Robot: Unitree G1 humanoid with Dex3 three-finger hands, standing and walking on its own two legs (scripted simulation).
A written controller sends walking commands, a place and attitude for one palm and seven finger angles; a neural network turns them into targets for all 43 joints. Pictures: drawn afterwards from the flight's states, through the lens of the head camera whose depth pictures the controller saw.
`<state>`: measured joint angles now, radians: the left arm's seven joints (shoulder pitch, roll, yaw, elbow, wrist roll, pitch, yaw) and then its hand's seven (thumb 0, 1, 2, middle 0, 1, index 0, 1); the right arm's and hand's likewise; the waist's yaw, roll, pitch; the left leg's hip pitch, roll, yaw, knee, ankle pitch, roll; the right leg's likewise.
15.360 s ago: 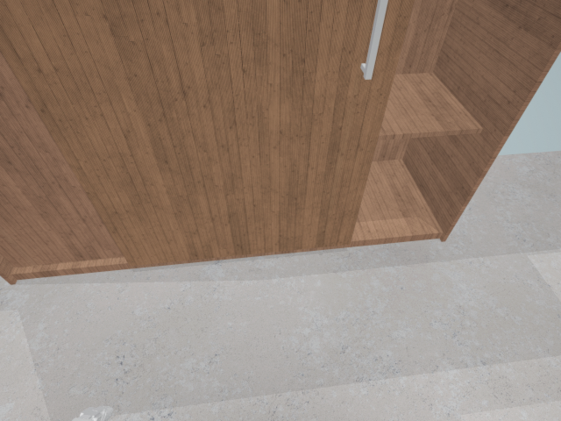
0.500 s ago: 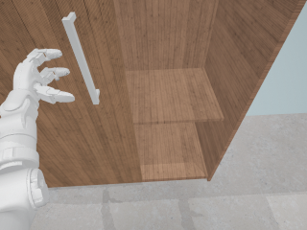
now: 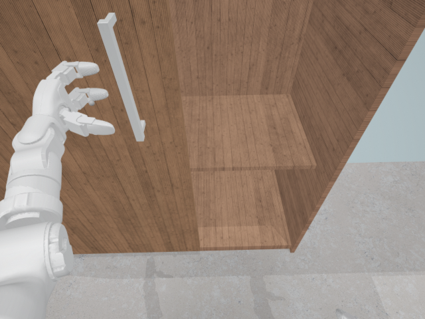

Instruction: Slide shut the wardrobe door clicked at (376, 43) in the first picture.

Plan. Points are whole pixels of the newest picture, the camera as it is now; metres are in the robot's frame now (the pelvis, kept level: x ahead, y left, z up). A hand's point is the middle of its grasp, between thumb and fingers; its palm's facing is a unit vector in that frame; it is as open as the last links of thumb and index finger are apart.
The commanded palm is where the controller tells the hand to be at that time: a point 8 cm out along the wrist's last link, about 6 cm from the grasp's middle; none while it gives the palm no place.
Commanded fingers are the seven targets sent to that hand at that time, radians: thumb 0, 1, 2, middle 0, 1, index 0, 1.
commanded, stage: feel for the door with the fingertips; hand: left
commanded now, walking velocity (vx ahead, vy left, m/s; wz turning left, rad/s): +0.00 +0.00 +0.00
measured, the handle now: (127, 86) +0.51 +0.16 +0.19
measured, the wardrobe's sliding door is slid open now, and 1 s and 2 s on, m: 0.44 0.43 0.43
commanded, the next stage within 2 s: slide the fingers in behind the handle in 0.76 s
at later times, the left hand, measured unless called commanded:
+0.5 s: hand (110, 104) +0.44 +0.18 +0.20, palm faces +0.02 -1.00 +0.00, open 14.0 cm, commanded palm +0.42 +0.24 +0.19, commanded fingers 0.00 -0.50 0.30 -0.30 -1.20 -0.30 -1.20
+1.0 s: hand (109, 96) +0.46 +0.19 +0.20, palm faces +0.03 -1.00 -0.01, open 13.6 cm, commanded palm +0.44 +0.24 +0.19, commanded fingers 0.00 -0.50 0.30 -0.30 -1.20 -0.30 -1.20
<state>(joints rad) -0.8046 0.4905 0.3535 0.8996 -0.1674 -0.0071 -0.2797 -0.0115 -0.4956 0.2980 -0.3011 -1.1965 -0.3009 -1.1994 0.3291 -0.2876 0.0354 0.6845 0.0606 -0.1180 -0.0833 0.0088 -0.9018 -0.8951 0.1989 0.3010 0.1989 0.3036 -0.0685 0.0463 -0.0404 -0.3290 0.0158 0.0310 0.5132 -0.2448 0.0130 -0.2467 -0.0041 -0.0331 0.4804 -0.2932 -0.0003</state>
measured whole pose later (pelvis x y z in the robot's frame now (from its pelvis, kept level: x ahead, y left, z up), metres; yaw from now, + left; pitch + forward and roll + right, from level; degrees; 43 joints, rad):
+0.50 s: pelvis +0.00 +0.00 +0.00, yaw +0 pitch +3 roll -1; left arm -0.75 0.39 0.31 0.76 -0.18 0.03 -0.21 -0.01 -0.50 0.30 -0.30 -1.20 -0.30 -1.20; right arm 0.33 -0.28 0.02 0.71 0.06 -0.12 -0.07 0.01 -0.90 -0.90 0.20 0.30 0.20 0.30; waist -0.06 0.05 -0.05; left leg -0.31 0.02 0.03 0.51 -0.25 0.01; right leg -0.23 0.00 -0.03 0.47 -0.29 0.00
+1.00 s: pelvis -0.01 +0.00 +0.00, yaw +0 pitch +5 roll -1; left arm -0.93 0.47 0.33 1.04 -0.15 -0.07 -0.24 -0.01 -0.50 0.30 -0.38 -1.26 -0.37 -1.24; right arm 0.38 -0.30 0.02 0.74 0.05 -0.12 -0.07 0.01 -0.90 -0.90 0.20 0.30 0.20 0.30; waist -0.08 0.04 -0.03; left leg -0.38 0.02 0.02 0.53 -0.24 0.01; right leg -0.29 0.00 -0.04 0.50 -0.29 -0.01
